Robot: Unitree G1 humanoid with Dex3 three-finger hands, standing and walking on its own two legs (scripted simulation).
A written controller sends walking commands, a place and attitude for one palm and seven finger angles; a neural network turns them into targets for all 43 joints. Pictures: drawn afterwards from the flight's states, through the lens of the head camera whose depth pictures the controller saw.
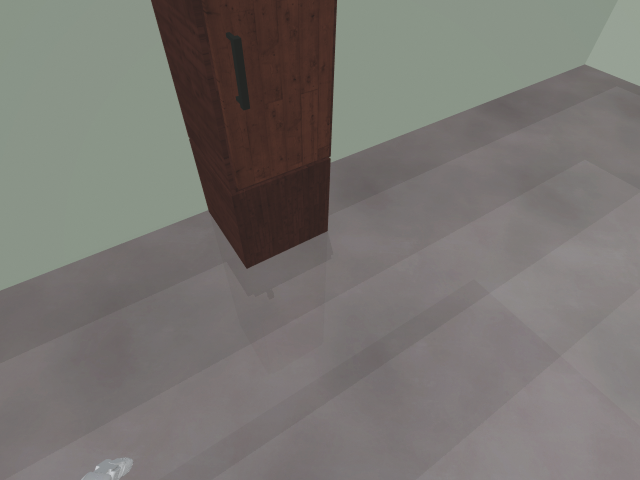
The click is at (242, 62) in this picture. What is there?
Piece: cupboard door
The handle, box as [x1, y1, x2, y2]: [226, 32, 249, 109]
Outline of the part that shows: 227,32 226,36 231,41 239,94 238,96 236,96 236,99 240,103 240,106 243,109 249,108 241,41 237,35 234,36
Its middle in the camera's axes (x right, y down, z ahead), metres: -0.21 -0.42 +0.97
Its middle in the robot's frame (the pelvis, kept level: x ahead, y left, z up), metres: +1.00 +0.26 +0.04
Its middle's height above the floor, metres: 0.81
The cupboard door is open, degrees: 0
